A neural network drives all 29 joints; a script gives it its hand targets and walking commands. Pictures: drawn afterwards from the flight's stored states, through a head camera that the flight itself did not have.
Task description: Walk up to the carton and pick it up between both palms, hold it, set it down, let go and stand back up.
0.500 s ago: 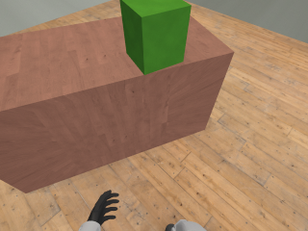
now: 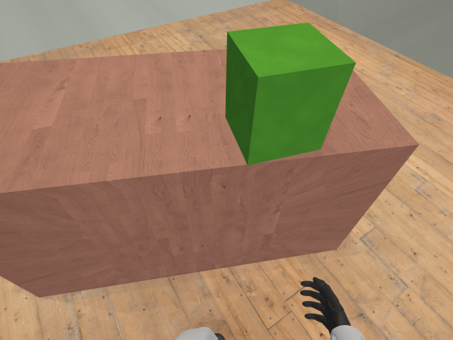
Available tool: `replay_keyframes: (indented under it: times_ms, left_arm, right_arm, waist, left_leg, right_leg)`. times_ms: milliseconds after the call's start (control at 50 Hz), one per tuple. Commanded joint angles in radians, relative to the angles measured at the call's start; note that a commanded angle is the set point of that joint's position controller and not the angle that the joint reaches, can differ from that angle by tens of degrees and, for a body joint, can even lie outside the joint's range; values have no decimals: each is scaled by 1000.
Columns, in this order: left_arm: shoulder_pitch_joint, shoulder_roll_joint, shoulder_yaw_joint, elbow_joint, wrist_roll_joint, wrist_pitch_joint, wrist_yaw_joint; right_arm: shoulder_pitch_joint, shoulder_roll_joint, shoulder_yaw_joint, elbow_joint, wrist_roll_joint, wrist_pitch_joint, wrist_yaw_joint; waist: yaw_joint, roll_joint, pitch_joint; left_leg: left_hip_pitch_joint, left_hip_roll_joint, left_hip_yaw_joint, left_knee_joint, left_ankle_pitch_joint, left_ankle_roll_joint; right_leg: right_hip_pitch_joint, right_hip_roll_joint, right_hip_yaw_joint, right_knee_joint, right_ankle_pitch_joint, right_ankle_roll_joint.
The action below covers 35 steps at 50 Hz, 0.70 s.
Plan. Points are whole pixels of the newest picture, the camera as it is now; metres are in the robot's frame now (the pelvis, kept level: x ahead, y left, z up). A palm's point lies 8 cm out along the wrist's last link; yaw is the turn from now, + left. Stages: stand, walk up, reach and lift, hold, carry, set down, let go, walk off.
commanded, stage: walk up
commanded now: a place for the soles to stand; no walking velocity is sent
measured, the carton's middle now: (277, 95) +0.65 -0.02 +0.07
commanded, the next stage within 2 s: none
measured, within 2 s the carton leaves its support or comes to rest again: neither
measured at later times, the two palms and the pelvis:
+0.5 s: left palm (173, 255) +0.28 +0.17 -0.10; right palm out of the picture +0.14 -0.25 -0.12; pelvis +0.14 -0.01 +0.00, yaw -1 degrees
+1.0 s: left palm (146, 282) +0.22 +0.22 -0.12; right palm (367, 298) +0.24 -0.22 -0.09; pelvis +0.14 -0.02 +0.01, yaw +4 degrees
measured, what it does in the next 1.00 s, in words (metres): walks ahead: right foot, then left foot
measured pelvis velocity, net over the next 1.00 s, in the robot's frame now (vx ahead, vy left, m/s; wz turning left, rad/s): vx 0.14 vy -0.02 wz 0.08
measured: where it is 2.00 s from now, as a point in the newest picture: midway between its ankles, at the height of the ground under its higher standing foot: outside the picture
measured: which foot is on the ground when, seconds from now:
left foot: down 0.00-0.48, up 0.50-0.82, down 0.84-1.00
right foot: down 0.00-0.02, up 0.04-0.46, down 0.48-1.00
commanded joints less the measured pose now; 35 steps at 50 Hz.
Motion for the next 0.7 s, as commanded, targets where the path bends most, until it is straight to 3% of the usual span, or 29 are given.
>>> replay_keyframes:
  times_ms: [0,20,60,80,120,140,180,200,220,240,260,280,300,320,340,360,380,400,420,440,460,480,500,520,540,580,620,660,680]
  left_arm:
    - [-6,67,-1,-124,7,16,-12]
    - [-57,118,17,-144,33,33,-11]
    - [-99,93,9,-154,31,41,-24]
    - [-92,82,5,-138,28,46,-31]
    - [-58,29,-2,-94,13,47,-42]
    - [-54,14,-4,-83,11,45,-45]
    - [-40,-5,-7,-68,0,38,-44]
    - [-55,-3,-2,-61,4,40,-37]
    - [-117,-2,-10,-70,4,44,-24]
    - [-143,-18,-19,-71,6,42,-15]
    - [-168,-34,-30,-64,3,41,-5]
    - [-250,-50,-44,-80,8,38,6]
    - [-288,-58,-53,-95,2,37,14]
    - [-323,-53,-50,-106,1,38,27]
    - [-343,-31,-50,-118,5,43,42]
    - [-356,-34,-52,-115,4,43,46]
    - [-353,-18,-43,-123,5,45,50]
    - [-321,-27,-44,-123,9,38,54]
    - [-285,5,-34,-100,7,33,52]
    - [-247,37,-23,-98,14,26,47]
    - [-241,86,-3,-103,23,24,48]
    - [-290,70,0,-110,7,35,46]
    - [-303,37,-8,-130,-7,39,45]
    - [-315,26,-12,-141,-16,41,47]
    - [-319,10,-16,-145,-17,42,49]
    - [-325,16,-13,-146,-20,40,50]
    - [-355,44,-7,-149,-14,41,46]
    - [-414,59,-7,-156,-5,50,34]
    - [-402,46,-7,-155,-4,54,30]
  right_arm:
    - [429,-253,-115,-30,-19,-37,-40]
    - [414,-237,-120,-25,5,-32,-58]
    - [284,-152,-97,-41,6,-36,-72]
    - [261,-137,-85,-52,16,-44,-68]
    - [235,-127,-84,-10,29,-55,-45]
    - [235,-144,-90,-4,30,-61,-35]
    - [218,-154,-94,12,20,-63,-21]
    - [194,-135,-97,16,22,-57,-18]
    - [208,-128,-91,25,29,-52,-13]
    - [232,-126,-94,32,30,-46,-12]
    - [239,-160,-98,35,25,-39,-9]
    - [275,-180,-111,43,26,-37,-11]
    - [302,-207,-118,45,29,-23,-9]
    - [323,-223,-119,56,28,-14,-9]
    - [327,-234,-118,42,25,-6,-7]
    - [351,-240,-120,41,28,2,-4]
    - [323,-269,-121,19,27,12,-8]
    - [297,-277,-123,12,35,16,-7]
    - [299,-259,-110,12,40,19,-6]
    - [326,-219,-94,12,47,15,-3]
    - [381,-154,-69,14,50,12,-3]
    - [402,-133,-64,33,50,33,-19]
    - [343,-158,-71,32,30,55,-26]
    - [299,-174,-72,20,13,70,-27]
    - [285,-181,-77,36,15,77,-25]
    - [272,-185,-79,47,23,86,-22]
    - [267,-154,-70,47,28,77,-19]
    - [251,-123,-61,37,43,66,-18]
    - [242,-126,-60,37,37,60,-17]
  waist:
    - [-259,165,-200]
    - [-263,134,-163]
    - [-195,67,8]
    - [-171,59,48]
    - [-105,69,92]
    - [-95,121,86]
    - [-59,209,83]
    - [-49,241,86]
    - [-63,213,70]
    - [-72,189,77]
    - [-81,191,53]
    - [-122,169,58]
    - [-145,198,5]
    - [-160,222,-1]
    - [-167,212,-15]
    - [-177,149,-45]
    - [-157,158,-34]
    - [-127,115,-56]
    - [-103,29,-79]
    - [-98,-49,-129]
    - [-112,-177,-191]
    - [-119,-210,-169]
    - [-107,-163,-140]
    - [-97,-175,-82]
    - [-101,-137,-88]
    - [-108,-122,-60]
    - [-123,-79,-76]
    - [-134,-132,-89]
    - [-122,-145,-66]
  left_leg:
    - [650,522,-825,-195,-210,301]
    - [611,518,-904,-238,-231,343]
    - [388,418,-666,-314,-354,217]
    - [315,358,-547,-328,-292,132]
    - [105,243,-345,-355,-139,34]
    - [89,212,-287,-352,-74,20]
    - [32,166,-194,-366,-38,46]
    - [22,149,-172,-357,20,40]
    - [47,157,-155,-334,80,45]
    - [52,113,-106,-298,254,25]
    - [102,80,-51,-253,320,36]
    - [169,94,-78,-222,420,30]
    - [199,86,-81,-190,395,43]
    - [221,127,-123,-161,380,49]
    - [269,148,-158,-142,391,52]
    - [322,169,-176,-118,378,53]
    - [280,202,-207,-88,407,64]
    - [254,193,-210,-49,358,56]
    - [226,184,-210,5,282,23]
    - [131,165,-204,64,72,-2]
    - [28,101,-171,188,-239,-40]
    - [30,2,-111,380,-549,-60]
    - [11,6,-132,430,-574,-65]
    - [-2,6,-135,463,-552,-75]
    - [-3,7,-151,482,-529,-79]
    - [5,3,-156,500,-448,-106]
    - [33,5,-130,526,-401,-116]
    - [48,15,-105,361,-367,-130]
    - [47,22,-84,294,-361,-127]
  right_leg:
    - [-590,3,95,716,-221,108]
    - [-665,-17,149,827,-198,100]
    - [-692,-70,191,856,-43,89]
    - [-644,-96,212,790,34,95]
    - [-504,-101,194,732,157,108]
    - [-475,-91,167,720,195,122]
    - [-468,-111,147,654,264,150]
    - [-461,-97,134,625,278,154]
    - [-466,-115,121,563,304,159]
    - [-447,-105,103,489,327,163]
    - [-437,-112,75,396,347,171]
    - [-458,-97,53,312,369,166]
    - [-421,-89,15,248,358,176]
    - [-414,-98,31,211,319,172]
    - [-416,-84,23,182,310,160]
    - [-396,-75,27,135,277,140]
    - [-346,-81,39,82,294,129]
    - [-246,-93,48,-36,386,110]
    - [-141,-108,73,-108,490,73]
    - [7,-204,171,-91,566,35]
    - [117,-369,355,-83,688,-50]
    - [25,-479,462,-128,608,-180]
    - [-44,-476,488,-172,456,-224]
    - [-122,-444,427,-224,342,-207]
    - [-117,-384,372,-224,294,-177]
    - [-150,-342,307,-222,375,-135]
    - [-193,-321,226,-206,433,-129]
    - [-180,-277,169,-176,332,-111]
    - [-161,-260,148,-169,303,-98]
